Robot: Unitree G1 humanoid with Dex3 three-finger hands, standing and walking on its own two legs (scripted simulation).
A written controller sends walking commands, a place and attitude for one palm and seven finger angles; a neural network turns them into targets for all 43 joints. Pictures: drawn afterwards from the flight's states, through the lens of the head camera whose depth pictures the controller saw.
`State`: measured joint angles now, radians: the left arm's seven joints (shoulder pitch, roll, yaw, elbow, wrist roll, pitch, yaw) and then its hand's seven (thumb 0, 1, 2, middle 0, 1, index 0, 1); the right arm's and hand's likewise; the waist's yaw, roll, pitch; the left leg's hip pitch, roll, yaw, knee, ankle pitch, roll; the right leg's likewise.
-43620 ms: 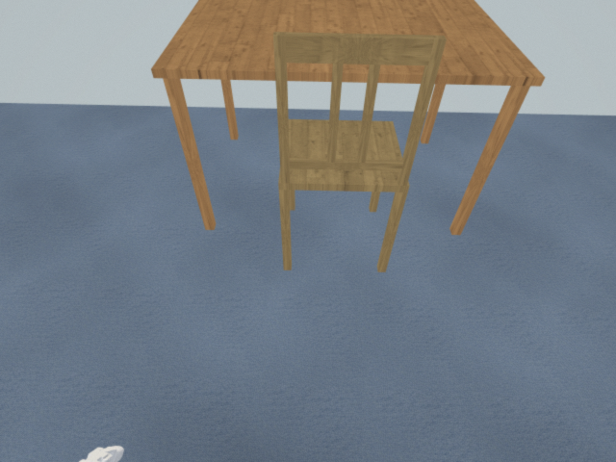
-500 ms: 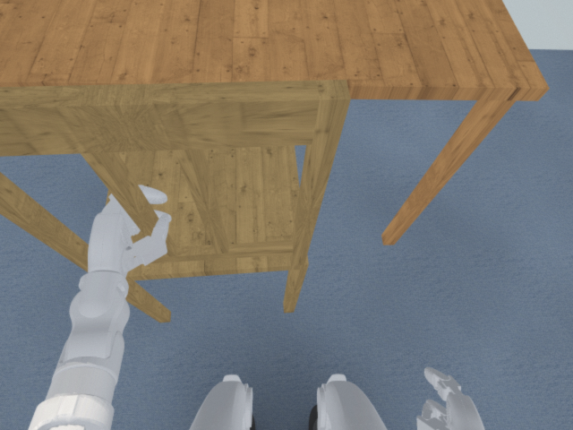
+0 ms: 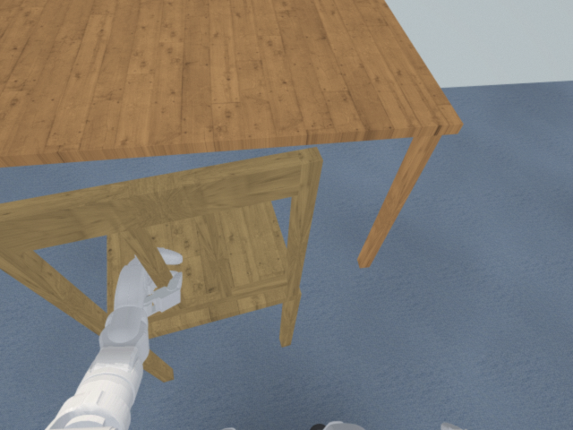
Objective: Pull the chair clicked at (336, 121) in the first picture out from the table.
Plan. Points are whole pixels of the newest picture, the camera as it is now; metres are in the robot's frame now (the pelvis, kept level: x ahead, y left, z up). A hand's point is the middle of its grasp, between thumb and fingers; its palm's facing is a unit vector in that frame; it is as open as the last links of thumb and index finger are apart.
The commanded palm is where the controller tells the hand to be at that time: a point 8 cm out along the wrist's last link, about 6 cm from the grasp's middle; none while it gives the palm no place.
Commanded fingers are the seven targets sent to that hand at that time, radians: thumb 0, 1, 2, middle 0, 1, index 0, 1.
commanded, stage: step backward, pulling the chair out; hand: left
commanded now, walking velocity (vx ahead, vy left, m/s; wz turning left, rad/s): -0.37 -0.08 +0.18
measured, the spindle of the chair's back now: (159, 272) +0.36 +0.20 -0.06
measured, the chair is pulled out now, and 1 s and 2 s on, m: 0.06 0.25 0.47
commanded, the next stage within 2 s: none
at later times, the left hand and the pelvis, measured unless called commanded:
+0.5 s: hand (196, 363) +0.22 +0.13 -0.07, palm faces +0.07 -0.98 -0.18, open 5.4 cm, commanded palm +0.22 +0.18 -0.06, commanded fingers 0.00 0.90 0.90 -0.50 -1.45 -0.50 -1.45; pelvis -0.09 -0.02 +0.00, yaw +2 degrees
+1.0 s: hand (186, 421) +0.15 +0.13 -0.07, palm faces +0.07 -0.98 -0.20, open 5.5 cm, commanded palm +0.12 +0.18 -0.07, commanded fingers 0.00 0.90 0.90 -0.50 -1.45 -0.50 -1.45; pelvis -0.18 -0.02 -0.02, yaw +2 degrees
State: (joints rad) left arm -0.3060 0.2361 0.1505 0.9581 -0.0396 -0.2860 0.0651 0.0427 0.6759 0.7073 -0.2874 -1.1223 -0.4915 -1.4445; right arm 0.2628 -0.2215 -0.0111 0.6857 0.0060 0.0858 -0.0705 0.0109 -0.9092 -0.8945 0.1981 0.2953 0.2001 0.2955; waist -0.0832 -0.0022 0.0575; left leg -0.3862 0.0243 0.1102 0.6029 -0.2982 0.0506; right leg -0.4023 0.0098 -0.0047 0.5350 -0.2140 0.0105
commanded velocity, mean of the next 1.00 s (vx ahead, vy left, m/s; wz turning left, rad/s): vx -0.38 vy -0.03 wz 0.14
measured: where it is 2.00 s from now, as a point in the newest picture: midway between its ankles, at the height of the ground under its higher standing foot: outside the picture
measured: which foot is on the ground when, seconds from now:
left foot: down 0.00-0.72, up 0.74-0.92, down 0.94-1.00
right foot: down 0.00-0.94, up 0.96-1.00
